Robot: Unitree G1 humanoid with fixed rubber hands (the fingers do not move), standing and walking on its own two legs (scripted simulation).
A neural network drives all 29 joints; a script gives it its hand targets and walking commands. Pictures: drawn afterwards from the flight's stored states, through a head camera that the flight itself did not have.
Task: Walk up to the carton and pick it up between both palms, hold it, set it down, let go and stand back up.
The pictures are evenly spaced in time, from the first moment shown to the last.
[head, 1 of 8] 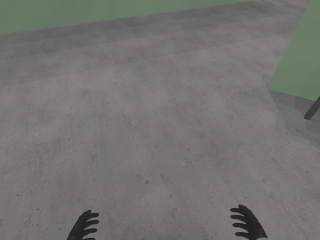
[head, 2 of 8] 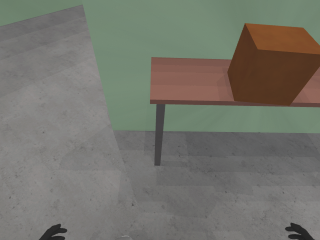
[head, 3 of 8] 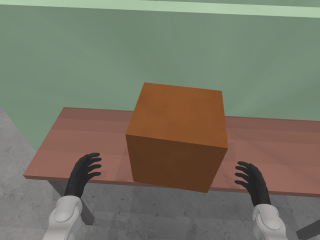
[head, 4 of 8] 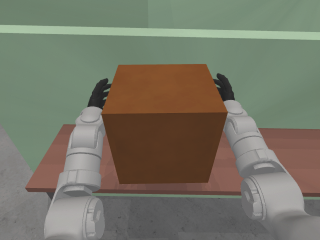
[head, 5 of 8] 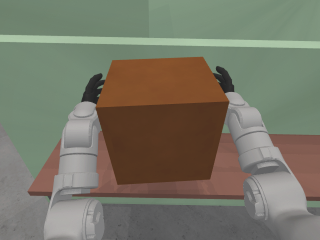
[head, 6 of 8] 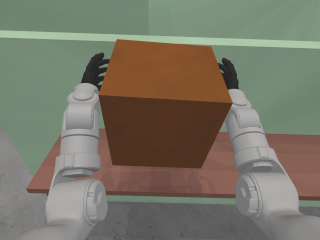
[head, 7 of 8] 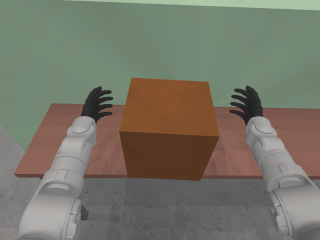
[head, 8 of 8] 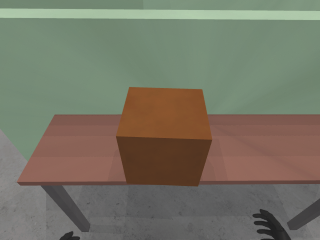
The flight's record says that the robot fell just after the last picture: no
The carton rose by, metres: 0.22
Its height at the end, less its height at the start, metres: +0.00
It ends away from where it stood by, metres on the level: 0.00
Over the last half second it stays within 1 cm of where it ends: yes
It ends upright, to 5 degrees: yes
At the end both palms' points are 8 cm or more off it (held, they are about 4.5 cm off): yes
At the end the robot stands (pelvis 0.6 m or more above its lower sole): yes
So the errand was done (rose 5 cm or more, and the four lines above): yes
